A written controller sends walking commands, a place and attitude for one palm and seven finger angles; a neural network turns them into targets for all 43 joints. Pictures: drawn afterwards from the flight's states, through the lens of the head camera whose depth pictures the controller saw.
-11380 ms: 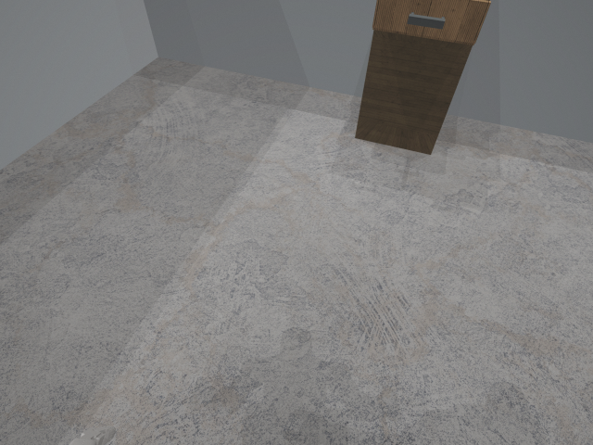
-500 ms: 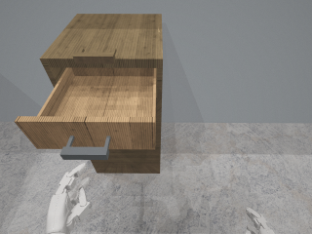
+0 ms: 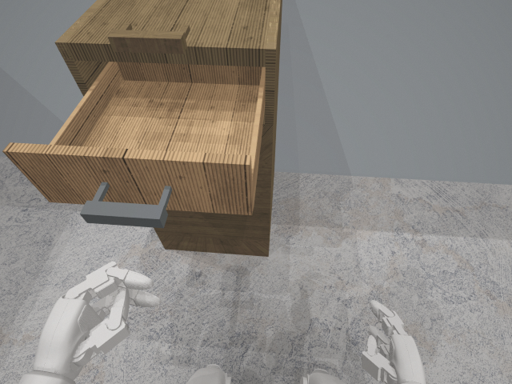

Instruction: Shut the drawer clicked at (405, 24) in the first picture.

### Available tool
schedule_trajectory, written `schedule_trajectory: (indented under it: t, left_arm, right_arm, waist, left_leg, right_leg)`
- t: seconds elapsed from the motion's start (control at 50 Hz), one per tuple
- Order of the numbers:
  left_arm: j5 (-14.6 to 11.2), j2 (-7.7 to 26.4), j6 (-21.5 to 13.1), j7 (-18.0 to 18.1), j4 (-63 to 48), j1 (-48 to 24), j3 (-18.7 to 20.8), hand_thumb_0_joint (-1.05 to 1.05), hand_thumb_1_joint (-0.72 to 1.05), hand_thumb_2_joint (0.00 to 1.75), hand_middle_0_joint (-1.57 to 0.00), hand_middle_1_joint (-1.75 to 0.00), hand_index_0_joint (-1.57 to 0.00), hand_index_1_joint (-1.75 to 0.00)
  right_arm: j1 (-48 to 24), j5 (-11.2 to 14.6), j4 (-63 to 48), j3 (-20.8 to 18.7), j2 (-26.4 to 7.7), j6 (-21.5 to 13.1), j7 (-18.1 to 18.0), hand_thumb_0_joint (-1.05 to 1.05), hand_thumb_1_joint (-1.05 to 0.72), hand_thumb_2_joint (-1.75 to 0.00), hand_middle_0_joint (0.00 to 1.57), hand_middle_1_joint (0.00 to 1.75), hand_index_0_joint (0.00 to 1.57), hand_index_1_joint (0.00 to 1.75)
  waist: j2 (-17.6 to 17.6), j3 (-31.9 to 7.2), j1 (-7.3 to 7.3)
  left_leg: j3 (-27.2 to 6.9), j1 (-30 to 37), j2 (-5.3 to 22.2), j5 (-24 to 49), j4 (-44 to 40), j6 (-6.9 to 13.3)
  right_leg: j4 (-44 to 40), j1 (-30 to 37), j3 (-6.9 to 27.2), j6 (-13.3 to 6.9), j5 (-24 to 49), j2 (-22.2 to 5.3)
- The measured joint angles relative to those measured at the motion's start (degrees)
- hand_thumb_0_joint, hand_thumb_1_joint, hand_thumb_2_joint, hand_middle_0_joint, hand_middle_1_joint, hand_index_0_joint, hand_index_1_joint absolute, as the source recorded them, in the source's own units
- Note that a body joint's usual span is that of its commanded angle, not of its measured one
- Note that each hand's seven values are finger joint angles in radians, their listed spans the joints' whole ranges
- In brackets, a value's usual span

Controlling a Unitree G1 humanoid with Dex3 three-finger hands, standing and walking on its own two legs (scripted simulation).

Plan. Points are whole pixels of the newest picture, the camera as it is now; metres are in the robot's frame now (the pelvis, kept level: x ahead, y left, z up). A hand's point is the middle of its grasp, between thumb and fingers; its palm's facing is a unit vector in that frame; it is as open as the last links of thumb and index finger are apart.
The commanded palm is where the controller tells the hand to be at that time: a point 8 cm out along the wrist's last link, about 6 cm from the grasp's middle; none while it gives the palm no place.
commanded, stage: raise the hand and make a fist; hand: left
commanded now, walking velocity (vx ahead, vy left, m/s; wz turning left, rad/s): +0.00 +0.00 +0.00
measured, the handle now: (130, 202) +0.37 +0.24 +0.07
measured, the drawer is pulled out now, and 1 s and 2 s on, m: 0.26 0.26 0.26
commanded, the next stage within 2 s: bring the fist close to the handle in 1.16 s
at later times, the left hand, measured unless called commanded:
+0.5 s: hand (90, 303) +0.19 +0.20 +0.12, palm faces +0.03 -1.00 -0.07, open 3.1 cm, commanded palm +0.15 +0.26 +0.14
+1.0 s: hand (75, 293) +0.19 +0.21 +0.15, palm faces +0.03 -1.00 -0.08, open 3.2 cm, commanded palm +0.15 +0.26 +0.17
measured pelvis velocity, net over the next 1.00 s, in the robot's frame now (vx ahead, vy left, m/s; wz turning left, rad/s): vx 0.03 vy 0.03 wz -0.02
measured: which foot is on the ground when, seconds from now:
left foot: down 0.00-1.00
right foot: down 0.00-1.00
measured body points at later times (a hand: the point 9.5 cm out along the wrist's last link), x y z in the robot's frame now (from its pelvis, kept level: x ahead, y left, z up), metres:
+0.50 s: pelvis +0.02 +0.03 +0.03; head +0.03 +0.02 +0.48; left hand +0.18 +0.26 +0.13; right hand +0.21 -0.20 -0.02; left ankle +0.01 +0.14 -0.67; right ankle +0.03 -0.08 -0.67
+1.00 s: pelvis +0.03 +0.03 +0.04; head +0.01 +0.03 +0.49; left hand +0.19 +0.26 +0.16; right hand +0.22 -0.19 -0.01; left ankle +0.01 +0.14 -0.67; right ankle +0.03 -0.08 -0.67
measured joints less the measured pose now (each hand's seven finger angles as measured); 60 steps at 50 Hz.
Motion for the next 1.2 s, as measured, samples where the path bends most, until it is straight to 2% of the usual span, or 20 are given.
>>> schedule_trajectory:
  t: [0.04, 0.12, 0.22, 0.3, 0.46, 0.6, 0.76, 0.92, 1.0, 1.2]
  left_arm:
    - [-0.27, 0.02, 1.47, 1.69, -0.38, 1.13, 0.79, 0.01, 0.90, 0.90, -0.81, -0.96, -0.81, -0.96]
    - [-0.43, -0.03, 0.43, 4.34, -1.40, 4.08, 2.30, 0.01, 0.90, 0.90, -0.89, -1.04, -0.89, -1.05]
    - [-0.31, -0.16, -2.45, 4.83, -3.35, 7.03, 1.57, 0.01, 0.90, 0.90, -0.98, -1.15, -0.99, -1.15]
    - [0.51, -0.49, -2.56, 5.14, -4.58, 6.95, -0.52, 0.01, 0.90, 0.90, -1.07, -1.24, -1.07, -1.24]
    - [2.13, -0.57, 1.83, 7.41, -7.50, 4.13, -1.67, 0.01, 0.90, 0.90, -1.23, -1.41, -1.23, -1.42]
    - [2.31, -0.43, 7.15, 7.18, -11.05, 4.41, -1.73, 0.01, 0.90, 0.90, -1.34, -1.53, -1.34, -1.54]
    - [1.82, 0.13, 10.30, 6.73, -13.75, 4.16, -0.64, 0.01, 0.90, 0.90, -1.39, -1.58, -1.39, -1.59]
    - [1.83, -0.46, 12.44, 6.44, -14.42, 3.91, -1.03, 0.01, 0.90, 0.90, -1.40, -1.60, -1.40, -1.60]
    - [2.32, -0.13, 12.38, 7.20, -14.67, 5.16, -1.04, 0.01, 0.90, 0.90, -1.40, -1.60, -1.40, -1.60]
    - [1.31, 0.15, 10.04, 7.13, -12.89, 4.66, 0.44, 0.01, 0.90, 0.90, -1.40, -1.60, -1.40, -1.60]
  right_arm:
    - [1.74, 0.10, 0.41, -0.46, 0.02, 0.17, -0.40, 0.02, -0.90, -0.89, 0.21, 0.30, 0.20, 0.30]
    - [4.43, 0.26, 1.01, -1.91, -1.49, -0.42, -0.84, 0.02, -0.90, -0.89, 0.21, 0.30, 0.20, 0.30]
    - [5.46, 0.59, 1.29, -3.50, -4.39, -2.53, -0.89, 0.02, -0.91, -0.89, 0.20, 0.30, 0.20, 0.30]
    - [4.49, 0.74, 0.68, -3.68, -5.53, -4.08, -0.98, 0.02, -0.91, -0.89, 0.20, 0.30, 0.20, 0.30]
    - [1.50, 0.45, -1.17, -1.38, -3.38, -4.71, -0.17, 0.02, -0.91, -0.90, 0.20, 0.30, 0.20, 0.30]
    - [0.77, 0.10, -2.15, 1.29, -1.71, -4.35, 0.62, 0.02, -0.90, -0.89, 0.20, 0.30, 0.20, 0.30]
    - [1.45, 0.13, -1.18, 2.36, -2.39, -5.08, 0.40, 0.02, -0.90, -0.89, 0.21, 0.30, 0.20, 0.30]
    - [2.50, 0.28, 0.02, 1.78, -3.49, -6.04, 0.35, 0.02, -0.90, -0.89, 0.21, 0.30, 0.20, 0.30]
    - [2.87, 0.29, 0.07, 1.28, -3.58, -6.14, 0.35, 0.02, -0.90, -0.89, 0.20, 0.30, 0.20, 0.30]
    - [3.05, 0.53, 1.01, 1.18, -3.99, -7.34, -0.09, 0.02, -0.90, -0.89, 0.20, 0.30, 0.20, 0.30]
  waist:
    - [-0.17, -0.08, -0.95]
    - [-0.68, 0.00, -1.67]
    - [-0.82, 0.44, -1.37]
    - [-0.83, 0.94, -0.89]
    - [-0.74, 0.63, -0.07]
    - [-0.19, 0.22, 1.05]
    - [0.32, 0.70, 1.93]
    - [0.20, 0.87, 1.36]
    - [-0.09, 1.03, 1.06]
    - [0.41, 1.52, 1.28]
  left_leg:
    - [0.88, 2.00, -0.12, 0.78, -2.25, 0.17]
    - [1.85, 4.84, -0.26, 1.89, -5.40, 0.47]
    - [2.07, 6.56, -0.56, 2.31, -6.80, 1.00]
    - [2.12, 7.72, -0.84, 2.40, -7.38, 1.51]
    - [2.40, 11.58, -1.21, 2.61, -9.75, 2.15]
    - [2.43, 15.41, -1.53, 2.99, -12.39, 2.52]
    - [2.18, 18.37, -1.77, 3.53, -14.55, 2.78]
    - [2.62, 20.39, -1.95, 4.48, -16.79, 2.81]
    - [2.91, 20.93, -1.80, 4.76, -17.34, 2.64]
    - [2.48, 20.93, -1.42, 5.27, -17.34, 2.10]
  right_leg:
    - [-1.66, 1.42, 0.78, 0.24, 0.71, 0.02]
    - [-4.34, 3.74, 1.63, 0.56, 1.84, 0.11]
    - [-6.16, 5.67, 1.80, 1.09, 2.57, -0.03]
    - [-7.19, 7.08, 1.84, 1.56, 2.96, -0.22]
    - [-10.00, 11.13, 2.06, 2.32, 3.60, -0.34]
    - [-13.02, 15.20, 2.01, 2.91, 4.21, -0.41]
    - [-15.70, 18.57, 1.69, 3.28, 4.96, -0.42]
    - [-17.48, 20.22, 2.09, 3.37, 5.79, -0.45]
    - [-17.72, 20.47, 2.36, 3.19, 5.98, -0.27]
    - [-17.65, 20.55, 1.96, 2.58, 6.23, 0.11]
